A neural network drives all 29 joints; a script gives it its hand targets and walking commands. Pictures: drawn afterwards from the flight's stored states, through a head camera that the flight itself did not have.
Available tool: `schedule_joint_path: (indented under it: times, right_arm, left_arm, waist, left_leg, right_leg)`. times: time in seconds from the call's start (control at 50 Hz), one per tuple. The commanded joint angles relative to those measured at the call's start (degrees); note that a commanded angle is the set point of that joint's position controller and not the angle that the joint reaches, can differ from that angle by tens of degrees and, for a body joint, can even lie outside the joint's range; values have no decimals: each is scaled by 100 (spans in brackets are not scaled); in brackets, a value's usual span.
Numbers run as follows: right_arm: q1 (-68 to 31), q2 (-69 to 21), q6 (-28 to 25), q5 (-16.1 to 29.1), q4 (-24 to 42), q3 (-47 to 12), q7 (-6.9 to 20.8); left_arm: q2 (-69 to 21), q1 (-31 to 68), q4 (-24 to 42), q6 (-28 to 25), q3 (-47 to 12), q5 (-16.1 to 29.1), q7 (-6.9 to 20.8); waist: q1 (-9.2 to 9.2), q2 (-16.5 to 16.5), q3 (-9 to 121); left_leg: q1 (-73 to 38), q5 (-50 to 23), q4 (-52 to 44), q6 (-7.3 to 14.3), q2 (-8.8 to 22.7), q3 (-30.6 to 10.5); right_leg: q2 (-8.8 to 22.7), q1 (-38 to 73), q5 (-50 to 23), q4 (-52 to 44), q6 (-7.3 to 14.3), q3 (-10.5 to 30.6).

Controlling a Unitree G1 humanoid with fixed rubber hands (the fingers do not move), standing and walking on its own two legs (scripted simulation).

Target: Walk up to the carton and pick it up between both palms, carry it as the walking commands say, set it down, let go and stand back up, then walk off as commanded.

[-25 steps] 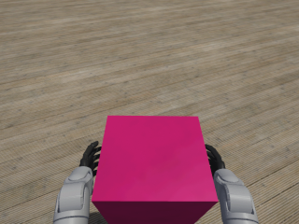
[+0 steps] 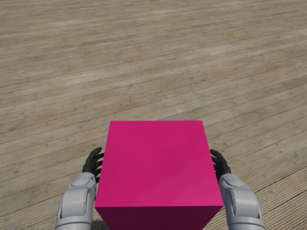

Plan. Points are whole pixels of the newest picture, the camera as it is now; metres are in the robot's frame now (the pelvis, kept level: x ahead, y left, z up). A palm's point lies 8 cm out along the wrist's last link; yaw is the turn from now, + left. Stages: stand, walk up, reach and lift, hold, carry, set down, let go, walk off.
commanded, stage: hold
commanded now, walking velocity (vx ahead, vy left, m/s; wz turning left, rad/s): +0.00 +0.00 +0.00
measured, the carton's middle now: (156, 182) +0.28 +0.00 -0.04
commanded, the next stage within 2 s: carry in 0.14 s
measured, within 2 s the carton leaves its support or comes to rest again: neither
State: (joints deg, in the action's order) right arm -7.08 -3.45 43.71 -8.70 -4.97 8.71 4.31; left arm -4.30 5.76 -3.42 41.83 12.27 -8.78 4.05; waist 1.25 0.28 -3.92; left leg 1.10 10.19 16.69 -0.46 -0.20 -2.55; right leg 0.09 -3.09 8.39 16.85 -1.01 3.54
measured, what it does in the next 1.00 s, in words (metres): walks backwards: right foot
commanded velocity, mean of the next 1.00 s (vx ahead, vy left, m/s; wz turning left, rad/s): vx -0.23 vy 0.00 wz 0.00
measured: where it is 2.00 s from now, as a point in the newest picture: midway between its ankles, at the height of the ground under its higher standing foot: outside the picture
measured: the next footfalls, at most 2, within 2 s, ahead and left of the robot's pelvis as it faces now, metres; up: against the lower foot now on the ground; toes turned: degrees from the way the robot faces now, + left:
right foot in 0.86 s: -0.08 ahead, -0.13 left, +0.00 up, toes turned -11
left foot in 1.14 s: -0.16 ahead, +0.11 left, +0.00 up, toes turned -3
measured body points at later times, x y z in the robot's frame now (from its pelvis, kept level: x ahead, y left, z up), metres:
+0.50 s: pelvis -0.05 +0.01 -0.03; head -0.09 +0.02 +0.42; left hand +0.23 +0.17 +0.05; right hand +0.21 -0.17 +0.05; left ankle -0.01 +0.13 -0.75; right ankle +0.01 -0.13 -0.75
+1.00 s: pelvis -0.17 +0.00 -0.02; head -0.19 +0.00 +0.43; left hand +0.09 +0.14 +0.04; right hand +0.04 -0.20 +0.04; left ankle -0.12 +0.12 -0.70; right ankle -0.11 -0.12 -0.75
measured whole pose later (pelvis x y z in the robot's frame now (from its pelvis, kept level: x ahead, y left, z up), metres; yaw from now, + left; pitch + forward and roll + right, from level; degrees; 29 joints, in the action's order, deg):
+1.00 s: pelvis -0.17 +0.00 -0.02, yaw -7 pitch +3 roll +1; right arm 2.6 -6.4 70.4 1.5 26.3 8.3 -6.3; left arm -7.6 -3.3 27.1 68.6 9.4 0.9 -6.3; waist 0.1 1.1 7.0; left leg 34.5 23.4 58.2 -0.2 1.4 2.7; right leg 3.1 -25.9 11.6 34.4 0.7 -3.1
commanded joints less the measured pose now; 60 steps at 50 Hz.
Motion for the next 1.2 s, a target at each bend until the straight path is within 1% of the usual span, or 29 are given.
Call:
schedule_joint_path:
  times: [0.0,0.02,0.1,0.12,0.18,0.24,0.32,0.36,0.4,0.48,0.52,0.58,0.62,0.68,0.7,0.72,0.74,0.78,0.82,0.84,0.88,0.9,0.94,1.0,1.06,1.1,1.12,1.16,1.18]
  right_arm:
    - [-2998,-4251,-483,1032,1159,-3255,762]
    - [-2757,-4242,-473,1001,1037,-3273,767]
    - [-2914,-4051,-406,918,1112,-3048,754]
    - [-3680,-4595,-277,1218,1299,-3125,686]
    - [-3139,-4912,-17,1334,1226,-3448,692]
    - [-3042,-4816,320,1424,1321,-3526,492]
    - [-3064,-4509,715,1469,1493,-3402,304]
    - [-3091,-4517,942,1724,1865,-3407,177]
    - [-2507,-4439,1241,1548,2079,-3441,36]
    - [-2600,-4431,1699,1932,3446,-3891,-273]
    - [-2288,-4522,1918,2112,3685,-4048,-326]
    - [-1985,-4369,2156,2154,3898,-4083,-372]
    - [-1873,-4379,2263,2155,3872,-4065,-409]
    - [-1503,-4102,2368,2069,3907,-3752,-402]
    - [-1724,-4118,2410,2082,4022,-3883,-421]
    - [-2129,-4283,2412,2180,4287,-3972,-409]
    - [-2071,-4274,2416,2222,4377,-4062,-430]
    - [-1904,-4291,2319,2144,4544,-4029,-495]
    - [-1383,-4238,2366,2047,4174,-3983,-483]
    - [-1388,-4197,2429,1974,3941,-3914,-476]
    - [-1400,-4068,2432,1922,4020,-3977,-462]
    - [-1536,-4098,2420,1993,4119,-4022,-468]
    - [-1837,-4443,2343,2165,4097,-4074,-403]
    - [-1739,-4532,2323,2306,4164,-4168,-384]
    - [-1599,-4310,2365,2257,4144,-4197,-442]
    - [-1357,-4252,2366,2192,4031,-4066,-461]
    - [-1421,-4249,2386,2177,3930,-4043,-417]
    - [-1111,-4057,2400,1984,3659,-3822,-390]
    - [-1471,-4366,2350,2178,3912,-3883,-324]
  left_arm:
    - [-3929,2989,963,-276,-3570,934,729]
    - [-3977,3012,989,-309,-3631,1020,734]
    - [-3892,2750,707,-156,-3431,749,706]
    - [-4114,3833,1181,-37,-3582,1374,790]
    - [-4483,3142,908,209,-3765,1369,734]
    - [-4346,3054,1010,483,-3720,1515,613]
    - [-4315,3542,1458,913,-3963,1747,452]
    - [-4454,3720,2047,1187,-4331,2003,311]
    - [-4466,3312,1993,1504,-4349,2007,196]
    - [-4434,2701,2889,1989,-4325,2232,-97]
    - [-4322,2428,3289,2183,-4372,2263,-208]
    - [-4009,2156,3724,2412,-4326,2123,-337]
    - [-3969,2125,3806,2550,-4355,2078,-383]
    - [-3810,2389,4219,2654,-4504,2136,-428]
    - [-3877,2147,3754,2677,-4306,2079,-421]
    - [-4146,2404,3921,2679,-4510,2231,-357]
    - [-4190,1893,3666,2661,-4333,2238,-360]
    - [-4322,1783,3684,2646,-4455,2393,-359]
    - [-4091,1776,3903,2647,-4522,2362,-369]
    - [-3970,1996,4015,2628,-4444,2335,-378]
    - [-3986,1836,3966,2611,-4485,2260,-350]
    - [-4033,1612,3877,2645,-4413,2178,-339]
    - [-4219,1921,4132,2588,-4454,2222,-288]
    - [-4278,1640,3968,2569,-4471,2163,-303]
    - [-3939,1201,3874,2550,-4259,2012,-380]
    - [-3882,1273,3942,2558,-4214,1979,-387]
    - [-3866,1384,3925,2575,-4301,1948,-389]
    - [-3825,1609,3893,2647,-4476,1975,-411]
    - [-4027,1951,4101,2611,-4578,2099,-405]
  waist:
    - [-139,-360,1846]
    - [29,97,1731]
    - [-108,-350,1544]
    - [-99,-278,3163]
    - [-220,21,3134]
    - [-230,688,2797]
    - [-159,-29,2754]
    - [-112,-1172,2827]
    - [-149,-907,2542]
    - [-175,-229,2290]
    - [-171,730,2558]
    - [-131,1083,2523]
    - [-108,653,2246]
    - [-34,-1969,1925]
    - [-118,-951,1635]
    - [-153,-1137,1600]
    - [-207,-588,2051]
    - [-218,-558,2423]
    - [-166,-1165,2424]
    - [-161,-356,2374]
    - [-206,1661,1891]
    - [-228,1367,1751]
    - [-169,512,2014]
    - [-210,770,2445]
    - [-244,1496,2607]
    - [-132,1152,2588]
    - [-156,235,2484]
    - [-117,-1625,1808]
    - [-113,-1618,2017]
  left_leg:
    - [-119,-1277,-170,5,-506,4]
    - [-277,-1430,-46,33,-491,-82]
    - [-72,-1222,-179,-37,-512,-42]
    - [-210,-1589,1160,42,703,105]
    - [619,-1855,1890,-30,653,77]
    - [1033,-314,1841,-41,347,357]
    - [1019,-1431,1522,260,930,-351]
    - [945,-1732,982,759,1750,-939]
    - [1558,-1563,1050,901,1769,-1080]
    - [2296,210,1500,276,1094,-279]
    - [2125,1112,2322,63,251,531]
    - [1620,1185,2611,128,283,649]
    - [1747,1305,2142,293,409,363]
    - [3061,3168,-633,1088,2518,-2011]
    - [3307,2468,-427,1156,2429,-1612]
    - [3658,2310,-342,1051,2344,-1440]
    - [2952,1810,-59,813,2180,-901]
    - [2170,917,428,584,1680,-510]
    - [2043,916,928,446,1375,-312]
    - [2226,1255,1281,331,1256,-125]
    - [3424,1857,3527,-134,288,726]
    - [3153,1956,4478,-23,195,399]
    - [2867,1407,5028,97,163,250]
    - [2834,1607,3619,17,62,603]
    - [2378,1803,2552,30,-120,735]
    - [1821,1077,1028,45,-16,738]
    - [1308,1039,188,44,450,275]
    - [1521,-1770,403,493,1939,-1212]
    - [1472,-2894,526,798,2186,-1112]
  right_leg:
    - [-596,751,-1244,52,86,-41]
    - [-607,413,-1331,67,15,-61]
    - [-622,614,-1028,-6,82,-42]
    - [755,65,-2218,1116,234,36]
    - [861,-463,-3566,1595,261,282]
    - [1074,-789,-3856,1363,358,811]
    - [691,-1810,-1905,1943,212,455]
    - [241,-2419,714,2745,92,-3]
    - [300,-2270,1192,2457,158,-160]
    - [622,-1755,-477,1714,194,-71]
    - [1394,-1938,-927,1068,430,924]
    - [1331,-2533,322,829,470,750]
    - [1076,-2912,1144,922,353,571]
    - [-154,-2807,2294,4410,-61,-771]
    - [109,-2617,1973,4793,-6,-527]
    - [214,-2496,1836,4933,65,-350]
    - [255,-2464,1704,4419,91,-456]
    - [101,-2137,1473,2782,135,-652]
    - [11,-1553,1328,1102,6,-1059]
    - [291,-1097,1324,594,-26,-636]
    - [2252,-1768,847,-295,694,1862]
    - [2385,-2391,179,-193,1016,1583]
    - [1803,-2503,371,46,926,654]
    - [1557,-1159,-1269,599,752,371]
    - [1590,-769,-859,332,629,713]
    - [1477,-913,-726,705,577,536]
    - [1278,-1317,-557,1236,378,345]
    - [314,-3143,1313,2338,-110,-736]
    - [201,-3005,2099,3496,-84,-826]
